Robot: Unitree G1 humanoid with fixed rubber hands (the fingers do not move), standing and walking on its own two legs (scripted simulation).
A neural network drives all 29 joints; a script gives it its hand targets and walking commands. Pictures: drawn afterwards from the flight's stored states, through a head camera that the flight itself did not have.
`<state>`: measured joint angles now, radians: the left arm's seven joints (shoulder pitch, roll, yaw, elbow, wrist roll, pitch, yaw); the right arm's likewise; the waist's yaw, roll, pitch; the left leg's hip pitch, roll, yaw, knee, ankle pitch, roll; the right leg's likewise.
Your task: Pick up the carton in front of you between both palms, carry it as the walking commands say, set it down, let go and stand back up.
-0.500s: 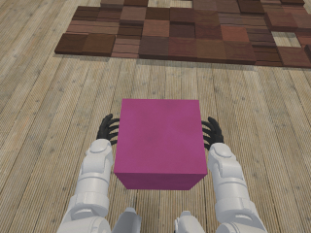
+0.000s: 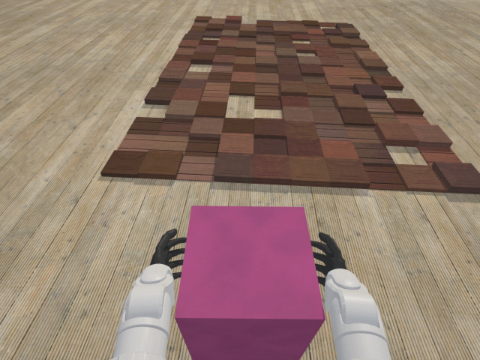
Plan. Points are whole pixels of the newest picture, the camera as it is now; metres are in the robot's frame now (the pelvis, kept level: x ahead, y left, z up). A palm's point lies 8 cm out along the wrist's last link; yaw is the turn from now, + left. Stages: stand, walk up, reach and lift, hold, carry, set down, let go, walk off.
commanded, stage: reach and lift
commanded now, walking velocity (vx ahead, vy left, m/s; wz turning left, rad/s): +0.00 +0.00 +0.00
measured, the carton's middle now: (246, 287) +0.31 +0.00 -0.05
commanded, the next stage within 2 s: hold in 1.00 s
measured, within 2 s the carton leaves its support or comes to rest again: neither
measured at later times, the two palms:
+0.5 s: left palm (160, 267) +0.29 +0.15 +0.03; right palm (336, 272) +0.29 -0.15 +0.03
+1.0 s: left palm (159, 265) +0.29 +0.15 +0.04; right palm (338, 269) +0.29 -0.15 +0.04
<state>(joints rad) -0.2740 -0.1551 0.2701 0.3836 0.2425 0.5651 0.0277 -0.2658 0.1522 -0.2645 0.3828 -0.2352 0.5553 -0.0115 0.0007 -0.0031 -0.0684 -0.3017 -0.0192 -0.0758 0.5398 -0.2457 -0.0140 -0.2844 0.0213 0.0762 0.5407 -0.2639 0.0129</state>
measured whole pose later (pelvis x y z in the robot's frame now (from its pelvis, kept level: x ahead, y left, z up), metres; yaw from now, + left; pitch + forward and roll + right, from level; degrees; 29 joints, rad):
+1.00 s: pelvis +0.01 +0.00 +0.01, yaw +0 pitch -5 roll +0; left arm -0.25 -0.15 0.22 0.27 0.27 0.70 0.01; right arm -0.24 0.15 -0.21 0.27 -0.27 0.69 0.01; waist 0.00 0.00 0.02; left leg -0.10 -0.02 -0.08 0.39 -0.20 -0.01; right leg -0.08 0.02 0.08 0.39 -0.21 0.01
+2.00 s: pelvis +0.07 -0.02 +0.01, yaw +0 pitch +4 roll +1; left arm -0.20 -0.14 0.11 -0.14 0.14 1.00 0.07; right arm -0.17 0.13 -0.15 -0.19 -0.12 1.01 -0.06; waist -0.01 -0.03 -0.17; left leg -0.37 0.02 0.10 0.60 -0.41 0.00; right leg -0.22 -0.04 -0.02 0.47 -0.33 -0.01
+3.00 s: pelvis +0.65 -0.02 +0.01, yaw -5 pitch +5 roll -1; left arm 0.03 -0.13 0.05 -0.44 0.05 1.17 0.13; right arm 0.05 0.13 -0.05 -0.45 -0.04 1.15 -0.13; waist -0.04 -0.01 -0.07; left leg -0.30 0.04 0.27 0.39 -0.18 0.08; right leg -0.53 -0.10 -0.08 1.07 -0.29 -0.01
